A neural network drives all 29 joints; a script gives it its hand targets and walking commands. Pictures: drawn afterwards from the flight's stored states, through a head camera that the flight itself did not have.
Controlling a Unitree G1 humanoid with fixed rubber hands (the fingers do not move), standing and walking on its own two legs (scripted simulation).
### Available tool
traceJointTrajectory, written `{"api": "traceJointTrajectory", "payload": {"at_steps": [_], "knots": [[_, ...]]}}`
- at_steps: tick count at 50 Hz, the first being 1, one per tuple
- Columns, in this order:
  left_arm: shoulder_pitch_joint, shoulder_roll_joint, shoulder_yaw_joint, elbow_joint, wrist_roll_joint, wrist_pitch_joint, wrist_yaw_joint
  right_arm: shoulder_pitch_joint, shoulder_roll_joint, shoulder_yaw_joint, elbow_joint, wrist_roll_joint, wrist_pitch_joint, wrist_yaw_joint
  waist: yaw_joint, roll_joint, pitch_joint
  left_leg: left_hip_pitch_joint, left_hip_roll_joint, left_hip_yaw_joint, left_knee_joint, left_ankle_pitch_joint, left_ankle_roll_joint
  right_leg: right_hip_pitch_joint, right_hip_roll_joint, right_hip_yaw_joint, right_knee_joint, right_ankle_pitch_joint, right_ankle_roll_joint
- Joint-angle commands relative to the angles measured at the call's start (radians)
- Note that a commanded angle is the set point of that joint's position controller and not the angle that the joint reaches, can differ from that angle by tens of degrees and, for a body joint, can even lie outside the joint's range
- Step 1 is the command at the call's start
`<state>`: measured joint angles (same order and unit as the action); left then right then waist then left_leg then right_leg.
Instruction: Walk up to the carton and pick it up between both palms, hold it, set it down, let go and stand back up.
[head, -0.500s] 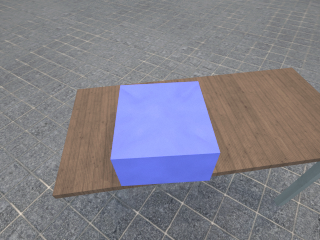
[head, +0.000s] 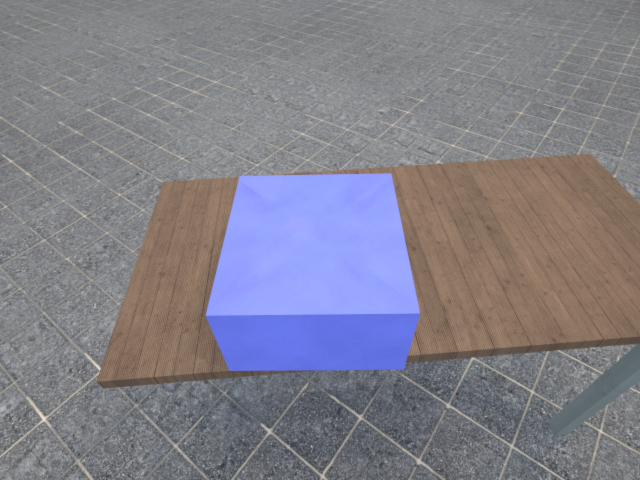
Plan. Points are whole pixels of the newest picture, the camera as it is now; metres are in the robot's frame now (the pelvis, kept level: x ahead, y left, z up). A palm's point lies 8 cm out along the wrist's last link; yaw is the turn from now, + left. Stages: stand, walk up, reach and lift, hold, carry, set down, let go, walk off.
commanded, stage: walk up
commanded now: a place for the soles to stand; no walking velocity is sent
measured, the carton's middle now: (315, 265) +0.48 +0.04 -0.04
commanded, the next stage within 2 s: none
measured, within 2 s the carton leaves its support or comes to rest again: neither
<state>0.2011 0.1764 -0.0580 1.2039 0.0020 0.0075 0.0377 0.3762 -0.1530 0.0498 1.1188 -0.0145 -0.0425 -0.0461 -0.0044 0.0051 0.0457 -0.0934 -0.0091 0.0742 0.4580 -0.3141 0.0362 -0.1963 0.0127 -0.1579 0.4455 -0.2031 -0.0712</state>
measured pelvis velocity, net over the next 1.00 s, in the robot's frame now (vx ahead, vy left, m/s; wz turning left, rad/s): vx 0.01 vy -0.01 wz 0.13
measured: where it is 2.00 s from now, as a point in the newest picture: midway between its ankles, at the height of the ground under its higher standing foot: outside the picture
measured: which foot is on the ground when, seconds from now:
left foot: down 0.00-1.00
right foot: down 0.00-1.00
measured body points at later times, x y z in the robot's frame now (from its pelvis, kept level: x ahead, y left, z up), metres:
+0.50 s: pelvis +0.01 -0.03 +0.00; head +0.03 -0.01 +0.45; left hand -0.03 +0.20 -0.17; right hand -0.02 -0.25 -0.15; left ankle -0.04 +0.09 -0.74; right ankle +0.03 -0.07 -0.74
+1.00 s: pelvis +0.01 -0.01 -0.01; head +0.03 +0.02 +0.44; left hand -0.01 +0.23 -0.18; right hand +0.05 -0.23 -0.15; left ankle -0.04 +0.09 -0.74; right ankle +0.03 -0.07 -0.74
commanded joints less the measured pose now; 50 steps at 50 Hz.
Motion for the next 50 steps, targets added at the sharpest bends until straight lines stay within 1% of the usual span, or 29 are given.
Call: {"api": "traceJointTrajectory", "payload": {"at_steps": [1,3,5,6,7,8,10,12,13,15,17,18,19,22,24,27,28,31,32,34,36,37,38,40,41,42,43,46,50], "knots": [[0.049,0.113,0.019,-0.018,0.000,-0.003,0.002,0.114,-0.098,-0.017,0.003,0.001,-0.001,-0.006,0.000,0.002,0.101,-0.192,0.142,-0.160,-0.112,0.044,0.039,0.046,-0.156,0.217,-0.141,-0.017,0.016],[0.054,0.117,0.021,-0.025,-0.001,-0.003,0.003,0.125,-0.081,-0.011,0.005,-0.001,0.000,-0.005,-0.004,-0.001,0.098,-0.191,0.139,-0.162,-0.104,0.047,0.031,0.046,-0.157,0.218,-0.145,-0.015,0.020],[0.083,0.113,0.026,-0.023,-0.001,-0.001,0.006,0.109,-0.082,-0.012,0.003,0.001,0.003,-0.006,0.009,-0.007,0.098,-0.210,0.125,-0.145,-0.078,0.029,0.027,0.051,-0.175,0.247,-0.188,-0.046,0.038],[0.084,0.116,0.025,-0.022,-0.002,-0.002,0.007,0.106,-0.070,-0.007,0.009,0.006,0.003,-0.007,0.009,-0.027,0.112,-0.213,0.121,-0.154,-0.071,0.030,0.022,0.036,-0.174,0.235,-0.196,-0.058,0.042],[0.089,0.125,0.027,-0.029,-0.001,-0.001,0.008,0.116,-0.075,-0.008,0.013,0.006,0.004,-0.009,0.005,-0.012,0.098,-0.213,0.121,-0.147,-0.069,0.022,0.022,0.051,-0.180,0.246,-0.199,-0.048,0.041],[0.090,0.134,0.034,-0.026,-0.004,0.001,0.010,0.115,-0.072,-0.006,0.013,0.004,0.003,-0.010,0.006,-0.039,0.097,-0.222,0.120,-0.141,-0.064,0.033,0.021,0.058,-0.177,0.242,-0.203,-0.050,0.045],[0.097,0.125,0.034,-0.033,0.000,0.000,0.009,0.114,-0.079,-0.011,0.011,0.002,0.000,-0.012,0.007,0.013,0.087,-0.224,0.115,-0.144,-0.054,0.032,0.015,0.073,-0.183,0.240,-0.211,-0.053,0.043],[0.111,0.136,0.036,-0.032,-0.003,0.001,0.008,0.111,-0.077,-0.011,0.014,0.002,0.002,-0.011,0.010,-0.001,0.066,-0.222,0.112,-0.132,-0.043,0.033,0.009,0.080,-0.192,0.239,-0.216,-0.056,0.049],[0.114,0.125,0.037,-0.036,-0.005,0.002,0.011,0.112,-0.059,-0.009,0.016,0.003,0.002,-0.013,0.005,0.015,0.077,-0.228,0.111,-0.135,-0.039,0.037,0.009,0.086,-0.195,0.232,-0.219,-0.047,0.051],[0.120,0.139,0.047,-0.032,-0.003,0.006,0.018,0.110,-0.078,-0.015,0.012,0.003,0.003,-0.017,0.007,-0.017,0.071,-0.243,0.106,-0.129,-0.018,0.033,0.010,0.095,-0.197,0.223,-0.222,-0.026,0.068],[0.132,0.140,0.054,-0.037,0.000,0.010,0.017,0.110,-0.075,-0.018,0.015,0.001,0.007,-0.020,0.009,-0.018,0.074,-0.240,0.102,-0.118,0.011,0.021,0.010,0.077,-0.205,0.233,-0.242,-0.053,0.071],[0.126,0.140,0.051,-0.043,-0.002,0.011,0.017,0.114,-0.072,-0.017,0.018,0.004,0.008,-0.021,0.008,0.000,0.074,-0.230,0.100,-0.126,0.013,0.024,0.005,0.069,-0.217,0.239,-0.238,-0.028,0.063],[0.122,0.149,0.058,-0.045,0.000,0.013,0.019,0.122,-0.064,-0.016,0.019,0.000,0.008,-0.022,0.002,0.017,0.057,-0.235,0.104,-0.121,0.008,0.031,0.003,0.088,-0.210,0.211,-0.226,-0.039,0.060],[0.135,0.152,0.061,-0.046,-0.001,0.020,0.022,0.119,-0.075,-0.020,0.023,0.001,0.010,-0.023,0.000,-0.001,0.064,-0.242,0.100,-0.121,0.015,0.031,0.008,0.085,-0.210,0.212,-0.232,-0.039,0.077],[0.144,0.152,0.063,-0.046,0.002,0.019,0.021,0.115,-0.055,-0.016,0.020,-0.005,0.007,-0.024,0.008,0.029,0.051,-0.244,0.104,-0.137,0.015,0.062,0.005,0.111,-0.208,0.190,-0.195,0.006,0.066],[0.155,0.155,0.065,-0.045,0.002,0.020,0.019,0.093,-0.074,-0.020,-0.001,-0.003,0.005,-0.025,0.015,0.003,0.043,-0.264,0.103,-0.143,0.021,0.071,0.005,0.138,-0.202,0.169,-0.164,0.106,0.071],[0.153,0.146,0.066,-0.046,0.002,0.022,0.017,0.097,-0.067,-0.018,-0.001,-0.001,0.006,-0.028,0.016,0.000,0.047,-0.266,0.101,-0.140,0.025,0.068,0.010,0.133,-0.209,0.168,-0.163,0.111,0.070],[0.127,0.144,0.065,-0.063,0.006,0.026,0.017,0.091,-0.073,-0.019,0.001,-0.004,0.005,-0.029,0.009,0.050,0.044,-0.258,0.112,-0.170,0.006,0.100,0.016,0.128,-0.201,0.147,-0.144,0.081,0.053],[0.129,0.143,0.064,-0.062,0.002,0.026,0.014,0.092,-0.072,-0.018,-0.002,0.002,0.005,-0.029,0.009,0.049,0.044,-0.250,0.118,-0.180,0.000,0.126,0.017,0.121,-0.184,0.129,-0.127,0.075,0.043],[0.137,0.143,0.061,-0.052,0.001,0.025,0.016,0.084,-0.092,-0.026,-0.015,0.002,0.002,-0.027,0.010,0.049,0.029,-0.242,0.112,-0.184,0.008,0.141,0.028,0.128,-0.196,0.139,-0.115,0.108,0.054],[0.126,0.144,0.062,-0.056,-0.001,0.025,0.010,0.070,-0.079,-0.022,-0.019,0.002,0.000,-0.028,0.015,0.030,0.041,-0.268,0.130,-0.213,-0.002,0.167,0.028,0.134,-0.179,0.119,-0.094,0.117,0.057],[0.111,0.140,0.062,-0.057,0.004,0.025,0.011,0.065,-0.084,-0.024,-0.026,-0.001,0.000,-0.028,0.006,0.035,0.037,-0.244,0.129,-0.220,0.008,0.197,0.037,0.118,-0.180,0.114,-0.078,0.146,0.041],[0.122,0.133,0.055,-0.066,0.007,0.024,0.009,0.049,-0.091,-0.026,-0.034,-0.001,-0.002,-0.029,0.013,0.053,0.040,-0.256,0.137,-0.238,0.009,0.217,0.043,0.119,-0.186,0.122,-0.081,0.159,0.052],[0.118,0.143,0.062,-0.060,0.001,0.025,0.010,0.049,-0.081,-0.022,-0.035,0.002,-0.002,-0.028,0.014,0.025,0.044,-0.272,0.126,-0.233,0.021,0.192,0.035,0.125,-0.184,0.115,-0.091,0.130,0.053],[0.109,0.144,0.058,-0.061,0.005,0.025,0.009,0.053,-0.086,-0.023,-0.042,0.002,-0.002,-0.026,0.008,0.028,0.030,-0.273,0.128,-0.236,0.019,0.186,0.037,0.141,-0.187,0.118,-0.081,0.141,0.047],[0.115,0.138,0.060,-0.061,0.004,0.025,0.004,0.043,-0.102,-0.028,-0.041,0.001,-0.001,-0.026,0.019,0.035,0.022,-0.276,0.126,-0.242,0.020,0.172,0.042,0.137,-0.185,0.125,-0.085,0.103,0.039],[0.105,0.144,0.059,-0.064,0.003,0.025,0.007,0.034,-0.095,-0.026,-0.050,0.001,-0.002,-0.027,0.008,0.022,0.042,-0.271,0.121,-0.230,0.025,0.188,0.038,0.119,-0.192,0.114,-0.084,0.118,0.035],[0.083,0.156,0.066,-0.078,0.003,0.026,0.004,0.029,-0.101,-0.032,-0.055,-0.001,-0.006,-0.026,0.012,0.071,0.019,-0.270,0.137,-0.265,0.007,0.259,0.046,0.139,-0.186,0.099,-0.045,0.123,0.012],[0.074,0.156,0.066,-0.085,0.005,0.026,0.002,0.019,-0.113,-0.032,-0.074,0.001,-0.010,-0.026,0.013,0.061,0.008,-0.276,0.144,-0.297,0.015,0.298,0.052,0.155,-0.191,0.089,-0.022,0.160,0.021]]}}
